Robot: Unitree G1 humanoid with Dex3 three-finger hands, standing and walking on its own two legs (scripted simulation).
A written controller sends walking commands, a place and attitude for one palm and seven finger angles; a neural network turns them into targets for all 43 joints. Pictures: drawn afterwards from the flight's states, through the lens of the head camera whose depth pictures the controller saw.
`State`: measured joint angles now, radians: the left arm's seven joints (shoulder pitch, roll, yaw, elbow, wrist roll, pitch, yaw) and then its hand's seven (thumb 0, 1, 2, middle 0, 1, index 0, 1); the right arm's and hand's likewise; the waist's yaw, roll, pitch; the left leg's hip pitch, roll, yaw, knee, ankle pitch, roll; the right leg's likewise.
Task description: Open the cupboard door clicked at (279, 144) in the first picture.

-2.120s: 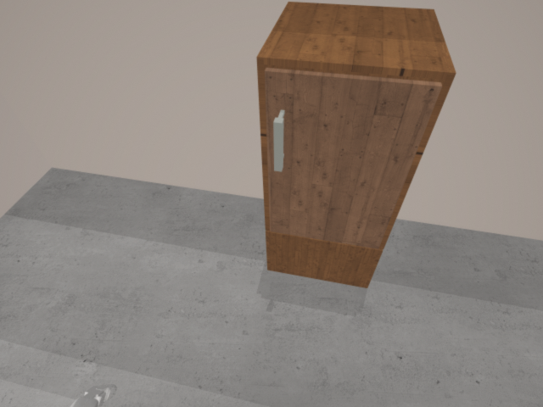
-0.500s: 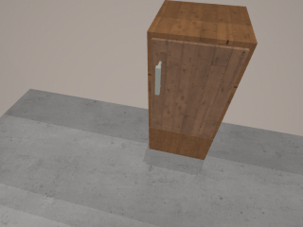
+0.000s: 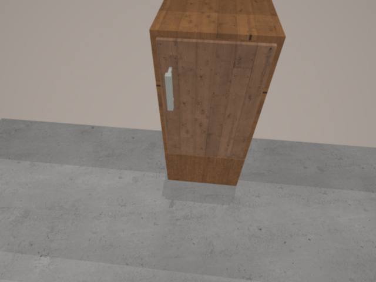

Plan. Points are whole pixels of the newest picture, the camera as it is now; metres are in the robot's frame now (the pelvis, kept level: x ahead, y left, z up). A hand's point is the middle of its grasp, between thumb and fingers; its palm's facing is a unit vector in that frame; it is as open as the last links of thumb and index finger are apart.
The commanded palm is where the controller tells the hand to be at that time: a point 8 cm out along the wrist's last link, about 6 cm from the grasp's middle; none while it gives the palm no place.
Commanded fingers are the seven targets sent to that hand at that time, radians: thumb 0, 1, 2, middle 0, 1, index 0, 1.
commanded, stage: take the last steps up to it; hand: left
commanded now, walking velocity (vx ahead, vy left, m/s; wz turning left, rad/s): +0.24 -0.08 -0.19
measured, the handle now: (170, 89) +0.74 +0.10 -0.03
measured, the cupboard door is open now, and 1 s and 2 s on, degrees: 0 0 0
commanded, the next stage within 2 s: come to a stop and stand still in 0.46 s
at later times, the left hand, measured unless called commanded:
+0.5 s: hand out of the picture +0.03 +0.11 -0.16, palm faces +0.02 -0.99 -0.16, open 7.4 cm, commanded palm none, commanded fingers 0.00 0.90 0.90 -0.20 -0.30 -0.20 -0.30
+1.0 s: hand (136, 242) +0.25 +0.16 -0.17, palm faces -0.03 -0.98 -0.22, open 7.4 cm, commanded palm none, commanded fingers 0.00 0.90 0.90 -0.20 -0.30 -0.20 -0.30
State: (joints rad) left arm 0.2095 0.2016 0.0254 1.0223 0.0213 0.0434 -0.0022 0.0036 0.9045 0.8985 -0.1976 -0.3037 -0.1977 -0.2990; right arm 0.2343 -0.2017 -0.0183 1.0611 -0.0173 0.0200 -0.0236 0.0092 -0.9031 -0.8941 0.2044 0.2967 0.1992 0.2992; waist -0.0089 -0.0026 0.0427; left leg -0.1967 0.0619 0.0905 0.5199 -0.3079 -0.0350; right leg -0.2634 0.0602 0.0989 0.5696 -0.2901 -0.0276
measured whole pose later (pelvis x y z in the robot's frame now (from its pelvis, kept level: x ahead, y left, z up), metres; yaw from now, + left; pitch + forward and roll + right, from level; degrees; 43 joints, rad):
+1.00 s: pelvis +0.16 -0.04 +0.00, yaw -5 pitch -1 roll -2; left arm 0.20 0.22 0.09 0.96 0.03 0.06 0.03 0.00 0.91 0.90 -0.19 -0.30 -0.19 -0.30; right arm 0.15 -0.16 -0.05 1.00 -0.02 0.02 -0.04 -0.01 -0.92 -0.89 0.20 0.30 0.20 0.30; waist 0.00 -0.03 0.07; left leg -0.35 0.05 0.10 0.49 -0.13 0.05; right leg -0.46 -0.04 0.04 1.07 -0.38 0.05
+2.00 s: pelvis +0.12 -0.10 +0.01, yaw -5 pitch -1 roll +0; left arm 0.32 0.12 0.01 1.15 0.01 0.00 0.03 0.00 0.91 0.90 -0.19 -0.30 -0.19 -0.30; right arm 0.30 -0.11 0.00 1.15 -0.02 0.00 -0.04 0.01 -0.91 -0.89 0.20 0.30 0.20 0.30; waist 0.01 -0.01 0.02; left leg -0.16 0.05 0.04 0.40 -0.21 -0.03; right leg -0.15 0.01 -0.07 0.40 -0.23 -0.04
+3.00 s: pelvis +0.17 -0.08 +0.00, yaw -5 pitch +0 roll +0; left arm 0.35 0.14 0.02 1.11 0.03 -0.02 0.02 0.00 0.91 0.90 -0.19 -0.30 -0.19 -0.30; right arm 0.32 -0.15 0.00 1.10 -0.02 -0.01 -0.01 0.01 -0.91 -0.89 0.20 0.30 0.20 0.30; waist 0.01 0.00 0.02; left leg -0.20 0.01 0.05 0.58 -0.38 0.01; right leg -0.19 -0.03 -0.05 0.58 -0.39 0.00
